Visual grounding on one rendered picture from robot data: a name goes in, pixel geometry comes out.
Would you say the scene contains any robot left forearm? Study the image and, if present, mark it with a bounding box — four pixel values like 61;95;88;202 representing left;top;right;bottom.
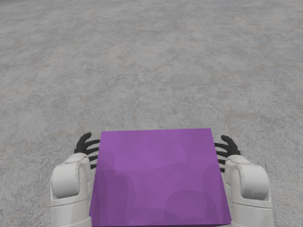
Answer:
49;152;92;227

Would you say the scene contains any robot right forearm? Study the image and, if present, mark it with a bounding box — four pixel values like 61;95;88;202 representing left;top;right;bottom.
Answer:
224;154;275;227

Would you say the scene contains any robot right hand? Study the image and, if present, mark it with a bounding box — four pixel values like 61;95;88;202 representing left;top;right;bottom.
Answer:
214;135;241;173

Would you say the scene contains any carton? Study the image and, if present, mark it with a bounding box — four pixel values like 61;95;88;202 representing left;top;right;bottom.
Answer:
89;128;232;227

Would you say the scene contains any robot left hand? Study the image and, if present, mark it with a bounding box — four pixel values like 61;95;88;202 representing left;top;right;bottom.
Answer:
74;132;100;169

